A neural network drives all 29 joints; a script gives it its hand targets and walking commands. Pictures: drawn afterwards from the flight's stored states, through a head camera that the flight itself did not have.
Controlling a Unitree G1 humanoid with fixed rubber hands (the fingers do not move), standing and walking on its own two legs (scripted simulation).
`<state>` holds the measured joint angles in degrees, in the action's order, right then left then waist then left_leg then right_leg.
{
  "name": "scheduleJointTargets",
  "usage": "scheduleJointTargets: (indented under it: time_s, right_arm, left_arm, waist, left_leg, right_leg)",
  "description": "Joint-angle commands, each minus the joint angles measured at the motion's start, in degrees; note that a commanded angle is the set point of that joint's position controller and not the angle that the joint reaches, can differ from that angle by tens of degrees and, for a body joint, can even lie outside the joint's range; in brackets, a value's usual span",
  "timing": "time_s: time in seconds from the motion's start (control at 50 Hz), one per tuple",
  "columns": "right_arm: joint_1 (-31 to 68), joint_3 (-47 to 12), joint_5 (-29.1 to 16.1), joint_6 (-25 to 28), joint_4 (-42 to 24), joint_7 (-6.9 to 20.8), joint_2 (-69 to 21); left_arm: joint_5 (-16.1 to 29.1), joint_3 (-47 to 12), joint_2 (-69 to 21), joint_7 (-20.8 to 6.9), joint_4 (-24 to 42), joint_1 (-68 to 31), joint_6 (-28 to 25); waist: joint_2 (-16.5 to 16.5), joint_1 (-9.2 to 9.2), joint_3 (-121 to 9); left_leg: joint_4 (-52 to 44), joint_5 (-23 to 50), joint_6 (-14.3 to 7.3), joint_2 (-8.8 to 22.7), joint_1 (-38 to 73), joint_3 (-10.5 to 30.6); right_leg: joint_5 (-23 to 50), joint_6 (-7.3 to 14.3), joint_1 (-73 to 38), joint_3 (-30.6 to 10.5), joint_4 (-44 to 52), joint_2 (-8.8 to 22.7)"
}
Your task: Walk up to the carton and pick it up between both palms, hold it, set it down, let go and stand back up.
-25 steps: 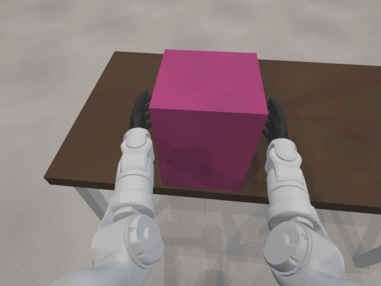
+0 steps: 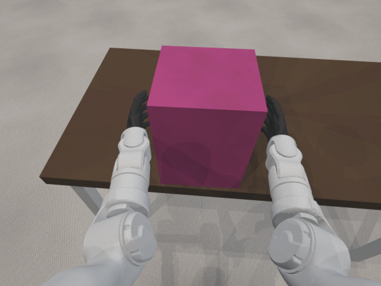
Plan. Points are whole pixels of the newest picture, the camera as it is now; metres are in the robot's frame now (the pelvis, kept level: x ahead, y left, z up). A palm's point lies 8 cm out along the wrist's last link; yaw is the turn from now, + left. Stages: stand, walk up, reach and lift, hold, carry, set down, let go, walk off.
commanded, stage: set down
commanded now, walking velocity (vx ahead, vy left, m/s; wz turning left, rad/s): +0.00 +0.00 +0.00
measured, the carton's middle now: (203, 122) +0.47 +0.02 +0.06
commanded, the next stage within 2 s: none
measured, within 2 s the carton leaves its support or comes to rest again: neither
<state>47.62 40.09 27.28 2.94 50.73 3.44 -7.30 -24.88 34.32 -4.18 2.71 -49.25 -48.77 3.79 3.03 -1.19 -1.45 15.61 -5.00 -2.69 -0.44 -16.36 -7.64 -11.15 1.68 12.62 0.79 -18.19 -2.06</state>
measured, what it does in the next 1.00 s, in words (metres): stands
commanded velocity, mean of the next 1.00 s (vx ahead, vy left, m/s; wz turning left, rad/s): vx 0.00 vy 0.00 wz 0.00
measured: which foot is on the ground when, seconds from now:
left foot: down 0.00-1.00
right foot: down 0.00-1.00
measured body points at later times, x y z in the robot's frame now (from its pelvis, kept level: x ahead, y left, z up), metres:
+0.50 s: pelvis +0.00 +0.00 -0.02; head +0.07 +0.00 +0.43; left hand +0.46 +0.20 +0.08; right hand +0.49 -0.15 +0.09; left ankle +0.03 +0.09 -0.75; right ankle -0.03 -0.09 -0.75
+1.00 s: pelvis -0.01 -0.03 -0.01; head +0.02 -0.02 +0.43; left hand +0.46 +0.20 +0.17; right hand +0.47 -0.18 +0.17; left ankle +0.03 +0.09 -0.75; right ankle -0.03 -0.09 -0.75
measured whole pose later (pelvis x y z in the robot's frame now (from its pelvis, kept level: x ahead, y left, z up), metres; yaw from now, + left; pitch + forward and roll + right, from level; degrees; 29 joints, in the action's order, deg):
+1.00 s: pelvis -0.01 -0.03 -0.01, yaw +2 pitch +17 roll +0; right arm 64.6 -2.5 -19.4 -10.2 64.1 -6.8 16.5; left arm 15.1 1.7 19.9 3.7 -69.9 -66.3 9.1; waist 0.2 0.3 -13.9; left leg 23.4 -5.4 -0.9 1.5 -34.7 -4.8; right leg -12.4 3.5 30.1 3.9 -25.8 -3.5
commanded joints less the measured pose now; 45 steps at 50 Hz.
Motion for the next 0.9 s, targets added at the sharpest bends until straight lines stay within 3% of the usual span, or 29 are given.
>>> scheduleJointTargets:
  time_s: [0.0,0.08,0.14,0.18,0.24,0.3,0.34,0.36,0.4,0.46,0.48,0.5,0.52,0.54,0.56,0.6,0.66,0.68,0.72,0.76,0.78,0.8,0.84,0.86,0.88]
  right_arm:
    - [28.33,-13.89,-9.15,0.71,1.55,-2.55,9.7]
    - [34.55,-21.98,-19.2,-0.81,4.05,-5.75,12.03]
    - [38.19,-24.16,-23.28,0.35,4.0,-6.91,17.62]
    - [40.35,-26.24,-26.71,0.16,6.73,-7.22,20.49]
    - [39.06,-28.51,-30.32,0.45,9.78,-7.43,24.47]
    - [40.81,-30.48,-33.39,1.3,11.09,-7.75,27.38]
    - [40.71,-30.96,-34.22,1.63,13.57,-7.78,27.7]
    - [42.32,-30.29,-35.18,1.91,13.61,-7.46,29.27]
    - [41.93,-31.65,-36.47,2.26,12.37,-7.39,29.82]
    - [40.21,-34.37,-38.84,2.24,15.59,-7.11,30.68]
    - [40.98,-34.19,-38.81,2.18,12.17,-7.29,32.28]
    - [41.1,-34.8,-39.25,1.77,12.4,-7.26,31.64]
    - [41.66,-35.7,-40.68,1.59,10.19,-7.25,32.38]
    - [41.89,-36.91,-40.82,0.6,13.86,-7.08,31.53]
    - [41.25,-36.36,-41.36,0.7,10.17,-7.29,32.86]
    - [40.6,-37.66,-42.0,0.03,9.83,-7.52,31.13]
    - [44.19,-37.81,-44.57,0.06,0.5,-7.62,33.32]
    - [43.43,-39.27,-44.4,-1.33,3.31,-7.72,32.79]
    - [44.87,-40.77,-45.07,-2.94,-0.31,-8.36,33.14]
    - [46.49,-40.81,-44.11,-4.73,2.64,-8.56,32.46]
    - [47.72,-40.62,-45.55,-5.37,-1.73,-8.87,34.13]
    - [45.66,-42.4,-44.94,-6.82,4.06,-9.56,30.97]
    - [48.89,-41.99,-47.23,-8.12,1.31,-9.97,32.52]
    - [49.06,-43.48,-47.05,-9.7,5.18,-10.14,30.73]
    - [50.3,-42.9,-47.16,-9.98,0.74,-10.33,31.97]
  left_arm:
    - [9.34,-13.67,9.72,4.07,-0.68,-30.33,-3.78]
    - [19.63,-21.03,12.66,6.65,-7.42,-36.87,-6.06]
    - [24.35,-24.79,15.61,7.91,-7.59,-39.63,-7.81]
    - [27.29,-27.27,17.35,8.09,-11.6,-41.43,-7.85]
    - [30.14,-28.85,18.37,8.31,-13.33,-40.25,-7.88]
    - [31.88,-29.79,20.54,7.47,-14.13,-42.18,-8.5]
    - [32.1,-29.24,21.93,6.66,-13.7,-42.9,-8.87]
    - [31.93,-29.57,21.76,6.59,-12.83,-44.89,-8.84]
    - [31.79,-27.7,22.83,6.07,-11.69,-43.28,-8.26]
    - [32.61,-30.05,22.03,5.02,-13.62,-41.07,-7.87]
    - [33.76,-29.77,23.49,4.73,-10.69,-41.46,-7.55]
    - [34.38,-30.68,23.48,4.06,-12.15,-41.68,-7.12]
    - [35.17,-30.89,24.44,3.86,-8.54,-42.91,-6.9]
    - [35.05,-31.74,24.21,3.2,-14.17,-41.7,-6.28]
    - [35.38,-30.57,25.61,2.91,-8.58,-42.17,-6.34]
    - [35.78,-30.44,26.11,2.24,-8.99,-42.26,-6.36]
    - [37.63,-31.2,28.03,2.47,0.21,-46.2,-5.67]
    - [36.96,-30.88,28.55,2.15,-4.11,-44.46,-4.27]
    - [37.41,-29.94,30.83,1.55,-2.17,-44.96,-2.31]
    - [38.36,-30.89,30.84,0.71,-9.11,-46.33,-1.12]
    - [38.09,-28.99,33.15,1.3,-4.22,-47.44,-0.25]
    - [37.3,-29.31,32.98,0.4,-12.49,-44.68,0.41]
    - [38.26,-29.8,34.59,0.53,-7.87,-48.43,1.29]
    - [38.28,-29.71,34.14,0.22,-13.85,-47.89,1.97]
    - [39.69,-29.38,35.57,0.3,-9.54,-50.89,1.65]
  waist:
    - [-3.63,-0.59,-29.7]
    - [-2.37,-0.58,-36.04]
    - [-4.34,-0.91,-48.24]
    - [-6.14,-1.25,-48.57]
    - [-6.36,-1.92,-51.29]
    - [-7.85,-1.38,-50.9]
    - [-4.73,-1.28,-51.47]
    - [-7.3,-1.19,-52.98]
    - [-4.83,-1.89,-54.23]
    - [-4.32,-0.54,-50.52]
    - [-2.72,-0.17,-54.33]
    - [-3.08,0.37,-52.23]
    - [-3.33,0.05,-54.33]
    - [-2.38,0.69,-50.29]
    - [-2.47,-0.01,-52.83]
    - [-2.24,1.1,-51.86]
    - [-4.66,0.33,-59.98]
    - [-3.67,0.72,-54.31]
    - [-2.7,-0.19,-55.83]
    - [-0.12,0.62,-50.36]
    - [0.25,-0.72,-53.77]
    - [0.76,0.01,-46.19]
    - [-0.37,-0.5,-48.08]
    - [1.4,-0.59,-41.84]
    - [2.14,-0.75,-46.23]
  left_leg:
    - [6.06,12.36,2.14,3.56,20.8,2.54]
    - [7.92,7.62,1.53,3.88,12.54,4.36]
    - [12.33,16.23,3.31,4.88,18.3,5.97]
    - [15.56,21.24,4.79,5.39,22.59,6.91]
    - [17.5,26.25,5.35,5.89,24.58,8.35]
    - [18.71,27.89,6.26,5.18,21.71,8.39]
    - [19.11,28.4,5.7,5.16,21.14,8.09]
    - [18.86,29.15,6.27,5.25,21.34,8.38]
    - [19.23,32.54,5.8,5.16,22.59,8.75]
    - [18.18,29.17,5.58,4.39,18.84,8.7]
    - [17.72,29.13,5.24,4.16,19.41,8.71]
    - [17.42,27.72,5.14,3.85,18.22,8.71]
    - [16.96,27.8,5.23,3.71,16.17,8.69]
    - [16.52,24.73,4.94,3.68,13.52,8.77]
    - [15.81,24.28,4.62,3.57,13.78,8.45]
    - [15.52,22.15,4.27,3.18,11.87,8.95]
    - [16.29,25.53,4.73,3.18,14.67,9.49]
    - [16.32,23.49,4.26,3.23,13.0,9.48]
    - [14.4,18.56,3.74,2.74,9.39,9.13]
    - [12.29,11.37,2.5,2.72,4.32,9.43]
    - [11.86,13.42,2.4,2.62,5.17,8.74]
    - [11.5,9.31,1.47,2.45,1.96,9.29]
    - [9.68,7.45,1.49,2.49,-1.06,8.48]
    - [9.0,2.47,0.94,2.64,-3.0,9.19]
    - [8.45,2.01,1.0,2.4,-2.81,9.03]
  right_leg:
    - [11.53,-3.8,10.45,1.07,2.5,1.53]
    - [14.21,-3.22,11.37,-1.25,0.3,2.01]
    - [17.3,-2.76,15.29,-0.16,-1.8,1.13]
    - [15.33,-1.79,21.13,0.68,-1.35,0.76]
    - [14.46,-1.27,23.42,1.21,-1.81,0.14]
    - [20.47,-1.58,23.84,0.97,-3.53,0.31]
    - [23.07,-2.73,23.61,1.6,-4.4,0.24]
    - [22.81,-2.61,24.21,1.83,-4.52,0.31]
    - [27.57,-3.37,22.46,1.91,-5.13,-0.07]
    - [30.01,-3.55,18.19,1.31,-6.08,0.3]
    - [31.3,-4.25,16.31,1.47,-6.11,-0.04]
    - [31.46,-4.38,16.95,1.27,-6.4,0.46]
    - [34.34,-4.23,13.8,1.02,-6.65,0.6]
    - [33.57,-4.22,13.12,0.58,-7.26,0.88]
    - [35.87,-4.83,11.52,0.48,-7.24,1.15]
    - [37.75,-5.32,11.89,0.13,-8.01,1.65]
    - [42.07,-5.58,9.98,0.25,-9.69,1.47]
    - [41.27,-5.41,10.41,-0.6,-9.1,1.98]
    - [44.69,-5.94,5.97,-1.65,-9.66,3.02]
    - [40.65,-6.34,5.85,-1.72,-9.66,3.49]
    - [43.07,-6.69,1.65,-2.42,-9.66,3.28]
    - [43.57,-7.21,3.25,-2.91,-9.71,4.3]
    - [41.2,-6.74,-2.3,-4.06,-9.13,4.94]
    - [37.3,-6.59,-0.1,-4.35,-9.1,5.3]
    - [36.73,-7.06,-0.85,-3.64,-8.51,5.52]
